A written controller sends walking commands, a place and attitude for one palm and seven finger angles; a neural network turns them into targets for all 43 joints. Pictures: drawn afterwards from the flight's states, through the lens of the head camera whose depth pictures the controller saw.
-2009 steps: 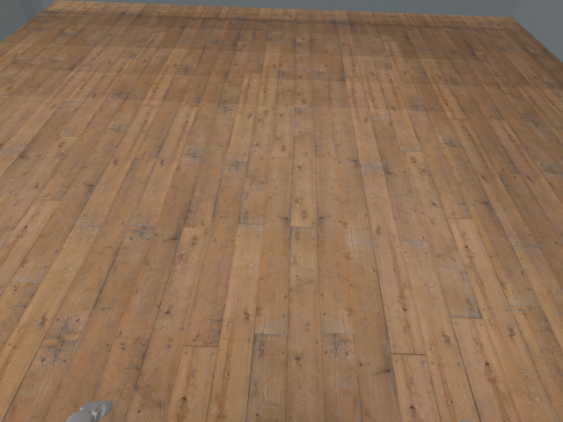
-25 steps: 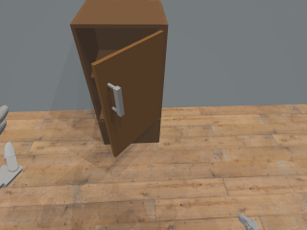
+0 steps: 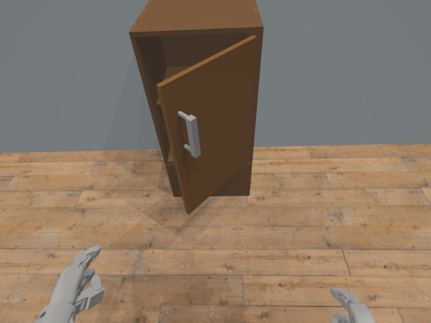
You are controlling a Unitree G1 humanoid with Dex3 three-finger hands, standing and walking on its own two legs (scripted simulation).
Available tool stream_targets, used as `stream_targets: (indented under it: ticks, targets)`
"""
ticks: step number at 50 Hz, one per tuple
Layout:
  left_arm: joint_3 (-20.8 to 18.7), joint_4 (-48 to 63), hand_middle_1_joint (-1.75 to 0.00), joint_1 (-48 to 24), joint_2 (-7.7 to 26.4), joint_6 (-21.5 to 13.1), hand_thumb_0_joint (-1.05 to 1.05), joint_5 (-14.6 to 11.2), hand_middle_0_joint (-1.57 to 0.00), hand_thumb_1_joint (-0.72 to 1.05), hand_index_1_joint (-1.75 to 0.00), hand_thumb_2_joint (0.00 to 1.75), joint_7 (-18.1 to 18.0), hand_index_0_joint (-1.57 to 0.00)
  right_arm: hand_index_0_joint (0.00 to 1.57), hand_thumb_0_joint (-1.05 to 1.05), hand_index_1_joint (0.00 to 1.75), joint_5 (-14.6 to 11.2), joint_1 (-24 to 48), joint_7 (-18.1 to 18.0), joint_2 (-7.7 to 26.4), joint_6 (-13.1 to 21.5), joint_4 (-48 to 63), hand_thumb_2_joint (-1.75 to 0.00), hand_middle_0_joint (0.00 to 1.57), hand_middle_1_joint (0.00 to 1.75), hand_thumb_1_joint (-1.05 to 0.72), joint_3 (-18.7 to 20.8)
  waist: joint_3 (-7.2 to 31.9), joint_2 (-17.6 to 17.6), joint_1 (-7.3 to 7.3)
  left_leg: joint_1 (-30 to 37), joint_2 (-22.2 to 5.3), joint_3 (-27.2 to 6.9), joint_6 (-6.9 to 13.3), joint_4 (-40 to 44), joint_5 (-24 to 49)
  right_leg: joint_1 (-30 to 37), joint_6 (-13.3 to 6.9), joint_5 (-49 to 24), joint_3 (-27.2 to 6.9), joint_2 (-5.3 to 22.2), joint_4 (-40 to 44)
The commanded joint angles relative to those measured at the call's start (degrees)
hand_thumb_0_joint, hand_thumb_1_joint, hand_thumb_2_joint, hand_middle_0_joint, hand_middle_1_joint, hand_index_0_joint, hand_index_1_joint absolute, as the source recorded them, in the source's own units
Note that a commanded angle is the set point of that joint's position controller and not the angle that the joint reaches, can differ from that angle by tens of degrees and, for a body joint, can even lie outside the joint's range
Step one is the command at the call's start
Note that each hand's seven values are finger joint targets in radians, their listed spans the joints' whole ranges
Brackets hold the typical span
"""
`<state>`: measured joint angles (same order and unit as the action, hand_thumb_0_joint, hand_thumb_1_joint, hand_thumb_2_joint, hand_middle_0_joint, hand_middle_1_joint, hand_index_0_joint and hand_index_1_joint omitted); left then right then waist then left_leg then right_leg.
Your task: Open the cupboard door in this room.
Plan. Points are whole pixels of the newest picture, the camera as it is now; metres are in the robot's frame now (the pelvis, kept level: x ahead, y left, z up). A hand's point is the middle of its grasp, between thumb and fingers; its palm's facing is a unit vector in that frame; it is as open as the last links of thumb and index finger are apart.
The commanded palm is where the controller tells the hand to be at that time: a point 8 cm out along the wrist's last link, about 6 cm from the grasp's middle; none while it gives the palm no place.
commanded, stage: let the arm hang, fingers relaxed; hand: left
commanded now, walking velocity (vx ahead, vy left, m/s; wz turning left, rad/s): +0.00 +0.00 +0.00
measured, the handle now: (188, 134) +0.63 +0.12 -0.03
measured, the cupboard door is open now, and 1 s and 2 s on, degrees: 47 47 47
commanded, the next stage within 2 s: look to check the result in 0.94 s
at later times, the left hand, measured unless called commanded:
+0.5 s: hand out of the picture -0.02 +0.21 -0.16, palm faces +0.01 -0.96 -0.29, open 7.4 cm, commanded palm none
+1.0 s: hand out of the picture +0.09 +0.19 -0.15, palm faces -0.01 -0.96 -0.27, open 7.4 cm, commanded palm none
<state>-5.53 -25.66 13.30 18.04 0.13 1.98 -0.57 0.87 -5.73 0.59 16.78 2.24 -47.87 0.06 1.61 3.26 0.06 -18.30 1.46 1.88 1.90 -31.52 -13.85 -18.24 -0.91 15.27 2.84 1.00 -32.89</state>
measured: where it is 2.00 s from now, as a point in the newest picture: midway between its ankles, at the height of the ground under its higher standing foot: outside the picture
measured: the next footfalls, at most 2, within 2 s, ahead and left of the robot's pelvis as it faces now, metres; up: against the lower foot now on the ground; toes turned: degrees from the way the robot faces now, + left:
none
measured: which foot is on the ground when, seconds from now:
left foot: down 0.00-1.00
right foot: down 0.00-1.00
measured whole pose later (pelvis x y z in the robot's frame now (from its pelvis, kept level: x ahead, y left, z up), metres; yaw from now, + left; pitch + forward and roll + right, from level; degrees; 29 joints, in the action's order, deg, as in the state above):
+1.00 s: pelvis +0.01 -0.01 +0.02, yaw +0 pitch -1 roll +0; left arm -0.8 -64.7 6.1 13.6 -1.1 0.7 -0.6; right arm 1.1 -8.4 -0.7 15.0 0.0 -64.7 0.4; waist -3.1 1.0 1.0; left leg -9.0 0.2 1.1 0.4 -19.1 -8.8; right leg -8.6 -2.0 10.1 3.5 -0.7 -19.9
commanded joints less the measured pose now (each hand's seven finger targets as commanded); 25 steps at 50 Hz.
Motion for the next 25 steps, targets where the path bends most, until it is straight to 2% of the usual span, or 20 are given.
stream_targets:
  ticks: [1, 4, 5, 7, 9, 10, 11, 12, 14, 17, 19, 22, 25]
  targets:
    - [1.62, -10.61, -0.3, -1.76, 7.69, -0.93, 0.0, -0.09, -0.2, 0.9, -0.3, 0.9, 0.24, -0.2, 0.2, 0.0, 0.3, 0.65, -0.15, -0.48, 8.96, -0.66, 1.3, -0.9, 0.2, 0.3, -0.9, 2.41, -0.1, -4.68, 0.28, 2.87, -6.26, -8.17, 0.84, 7.88, 6.9, 2.79, -3.0, -3.37, -8.59, 5.27, 9.32]
    - [3.18, -20.24, -0.3, -2.4, 7.01, -0.85, 0.0, -0.64, -0.2, 0.9, -0.3, 0.9, 0.01, -0.2, 0.2, 0.0, 0.3, 0.62, -0.55, -0.75, 7.1, -1.45, -2.62, -0.9, 0.2, 0.3, -0.9, 1.32, -0.9, -0.13, 0.12, 3.55, -6.46, -7.78, 0.32, 11.41, 2.83, 5.01, -2.43, -0.48, -8.71, 4.91, 12.21]
    - [3.35, -22.94, -0.3, -2.04, 6.75, -1.01, 0.0, -0.79, -0.2, 0.9, -0.3, 0.9, 0.01, -0.2, 0.2, 0.0, 0.3, 0.56, -1.21, -0.91, 6.8, -1.51, -3.94, -0.9, 0.2, 0.3, -0.9, 1.16, 0.28, 0.77, 0.15, 4.72, -6.34, -7.58, 0.2, 11.76, 2.35, 5.86, -2.54, -0.39, -8.9, 5.03, 13.0]
    - [3.67, -27.25, -0.3, -1.49, 6.08, -1.14, 0.0, -1.0, -0.2, 0.9, -0.3, 0.9, -0.07, -0.2, 0.2, 0.0, 0.3, 0.31, -2.62, -1.14, 5.85, -1.81, -6.26, -0.9, 0.2, 0.3, -0.9, 0.97, -0.29, 0.51, 0.35, 5.82, -6.22, -6.96, -0.11, 12.05, 1.08, 5.72, -2.61, 1.32, -8.83, 5.36, 15.11]
    - [3.43, -30.81, -0.3, -0.59, 5.17, -1.2, 0.0, -1.17, -0.2, 0.9, -0.3, 0.9, -0.14, -0.2, 0.2, 0.0, 0.3, 0.44, -4.29, -1.5, 5.05, -2.0, -8.56, -0.9, 0.2, 0.3, -0.9, 1.04, -0.18, 4.34, 0.31, 5.97, -6.13, -6.78, -0.21, 12.61, -0.76, 6.36, -2.89, 2.05, -8.87, 5.3, 16.17]
    - [3.46, -32.28, -0.3, -0.16, 5.15, -1.19, 0.0, -1.24, -0.2, 0.9, -0.3, 0.9, -0.14, -0.2, 0.2, 0.0, 0.3, 0.39, -4.96, -1.59, 4.65, -2.08, -9.61, -0.9, 0.2, 0.3, -0.9, 0.98, -0.42, 3.95, 0.27, 5.75, -6.17, -6.73, -0.24, 12.84, -1.25, 6.59, -3.0, 2.3, -8.66, 5.27, 16.47]
    - [3.39, -33.46, -0.3, 0.39, 5.25, -1.34, 0.0, -1.23, -0.2, 0.9, -0.3, 0.9, -0.21, -0.2, 0.2, 0.0, 0.3, 0.24, -6.11, -1.67, 4.87, -2.16, -10.25, -0.9, 0.2, 0.3, -0.9, 1.22, 0.04, 1.06, 0.18, 6.57, -6.3, -6.8, -0.17, 12.32, -0.46, 6.85, -2.95, 2.28, -8.3, 5.3, 17.01]
    - [3.43, -34.49, -0.3, 0.21, 4.74, -1.27, 0.0, -1.31, -0.2, 0.9, -0.3, 0.9, -0.2, -0.2, 0.2, 0.0, 0.3, 0.25, -7.23, -1.76, 4.62, -2.17, -11.17, -0.9, 0.2, 0.3, -0.9, 1.21, 0.23, 0.13, 0.52, 6.68, -6.49, -6.78, -0.13, 12.59, -0.79, 6.96, -3.02, 2.88, -7.99, 5.49, 17.23]
    - [3.55, -36.09, -0.3, 0.53, 4.29, -1.1, 0.0, -1.43, -0.2, 0.9, -0.3, 0.9, -0.26, -0.2, 0.2, 0.0, 0.3, 0.3, -8.31, -1.97, 4.26, -2.29, -12.54, -0.9, 0.2, 0.3, -0.9, 1.26, -1.5, 0.8, 0.46, 6.34, -6.62, -6.9, -0.03, 12.96, -0.98, 6.01, -3.15, 3.24, -7.64, 5.37, 17.37]
    - [3.63, -37.75, -0.3, 0.9, 3.94, -0.8, 0.0, -1.39, -0.2, 0.9, -0.3, 0.9, -0.39, -0.2, 0.2, 0.0, 0.3, 0.28, -9.77, -2.12, 3.89, -2.52, -13.68, -0.9, 0.2, 0.3, -0.9, 1.46, -3.71, -1.52, 0.42, 5.37, -6.82, -7.22, 0.23, 13.62, -2.07, 5.18, -3.06, 4.47, -6.84, 5.21, 17.36]
    - [3.53, -38.25, -0.3, 1.02, 3.94, -0.79, 0.0, -1.42, -0.2, 0.9, -0.3, 0.9, -0.48, -0.2, 0.2, 0.0, 0.3, 0.34, -10.67, -2.2, 3.92, -2.43, -14.33, -0.9, 0.2, 0.3, -0.9, 1.6, -3.25, -2.09, 0.36, 5.51, -6.94, -7.39, 0.41, 13.81, -1.71, 5.62, -3.14, 4.08, -6.71, 5.14, 16.87]
    - [3.44, -38.62, -0.3, 0.82, 4.06, -0.67, 0.0, -1.37, -0.2, 0.9, -0.3, 0.9, -0.61, -0.2, 0.2, 0.0, 0.3, 0.38, -10.72, -2.15, 3.5, -2.47, -14.77, -0.9, 0.2, 0.3, -0.9, 1.72, -4.77, -2.84, 0.12, 4.72, -6.88, -7.34, 0.54, 14.13, -2.06, 5.24, -3.1, 4.64, -6.5, 5.12, 16.8]
    - [3.24, -38.44, -0.3, -0.16, 4.58, -0.85, 0.0, -1.38, -0.2, 0.9, -0.3, 0.9, -0.7, -0.2, 0.2, 0.0, 0.3, 0.41, -10.84, -2.12, 3.75, -2.29, -15.08, -0.9, 0.2, 0.3, -0.9, 1.81, -3.82, -4.05, 0.21, 5.31, -6.83, -7.37, 0.59, 13.9, -0.21, 6.11, -3.1, 3.54, -6.62, 5.22, 16.57]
